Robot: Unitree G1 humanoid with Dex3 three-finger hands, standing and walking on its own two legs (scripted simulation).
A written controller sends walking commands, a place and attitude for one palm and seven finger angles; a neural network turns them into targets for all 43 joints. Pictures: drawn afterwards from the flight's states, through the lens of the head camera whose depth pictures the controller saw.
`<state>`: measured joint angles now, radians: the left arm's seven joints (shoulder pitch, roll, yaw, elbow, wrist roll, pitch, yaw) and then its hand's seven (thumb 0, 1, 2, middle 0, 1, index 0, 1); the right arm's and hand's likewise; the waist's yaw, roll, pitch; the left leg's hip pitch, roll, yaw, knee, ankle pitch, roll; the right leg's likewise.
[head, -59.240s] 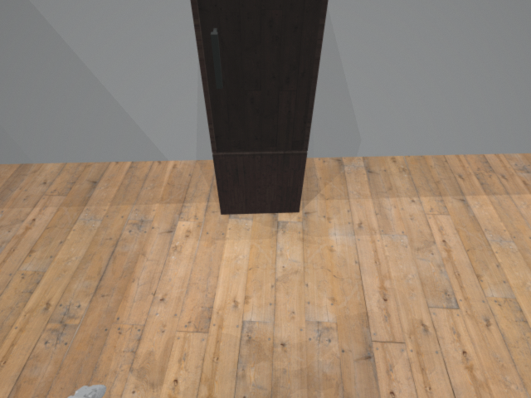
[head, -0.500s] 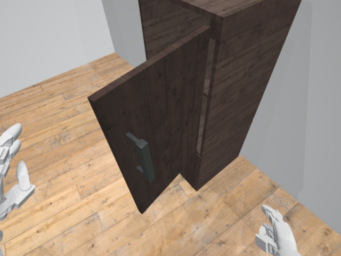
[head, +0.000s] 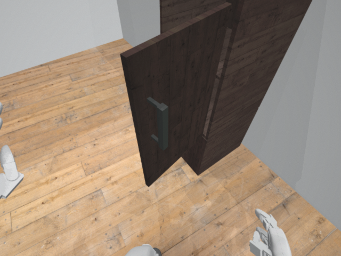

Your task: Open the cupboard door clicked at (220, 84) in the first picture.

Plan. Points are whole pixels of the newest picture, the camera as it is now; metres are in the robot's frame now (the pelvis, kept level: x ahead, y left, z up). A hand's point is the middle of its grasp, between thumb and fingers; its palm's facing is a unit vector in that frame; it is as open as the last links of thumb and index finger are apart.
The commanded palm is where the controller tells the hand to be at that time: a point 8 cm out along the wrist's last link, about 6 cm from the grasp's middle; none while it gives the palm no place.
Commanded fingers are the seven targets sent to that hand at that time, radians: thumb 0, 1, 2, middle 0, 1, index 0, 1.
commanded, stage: step back with the hand held close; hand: left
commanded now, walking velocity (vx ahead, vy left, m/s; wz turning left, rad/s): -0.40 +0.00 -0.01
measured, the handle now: (157, 125) +0.42 +0.07 +0.05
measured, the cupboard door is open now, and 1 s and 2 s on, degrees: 100 100 100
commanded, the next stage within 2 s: stop stepping back and stand still in 0.50 s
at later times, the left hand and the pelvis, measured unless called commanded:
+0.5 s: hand (11, 220) +0.14 +0.23 +0.18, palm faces +0.35 -0.81 -0.46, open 7.4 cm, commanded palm +0.08 +0.28 +0.19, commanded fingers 0.00 0.90 0.90 -0.20 -0.30 -0.20 -0.30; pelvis -0.08 -0.01 +0.01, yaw -4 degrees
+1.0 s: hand out of the picture +0.01 +0.22 +0.18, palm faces +0.45 -0.78 -0.43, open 7.4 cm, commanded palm -0.04 +0.26 +0.19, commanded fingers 0.00 0.90 0.90 -0.20 -0.30 -0.20 -0.30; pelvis -0.19 -0.04 +0.02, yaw -2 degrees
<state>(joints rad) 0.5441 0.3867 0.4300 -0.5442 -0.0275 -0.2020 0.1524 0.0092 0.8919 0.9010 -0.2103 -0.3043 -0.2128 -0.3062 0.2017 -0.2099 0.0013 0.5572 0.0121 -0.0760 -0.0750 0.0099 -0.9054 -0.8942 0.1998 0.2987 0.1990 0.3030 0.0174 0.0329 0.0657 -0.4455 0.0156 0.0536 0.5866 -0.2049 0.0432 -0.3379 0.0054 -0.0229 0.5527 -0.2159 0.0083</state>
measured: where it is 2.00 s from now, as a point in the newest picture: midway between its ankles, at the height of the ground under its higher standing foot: outside the picture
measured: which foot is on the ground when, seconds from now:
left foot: down 0.00-0.38, up 0.40-0.52, down 0.54-0.82, up 0.84-1.00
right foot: down 0.00-0.14, up 0.16-0.36, down 0.38-0.56, up 0.58-0.80, down 0.82-1.00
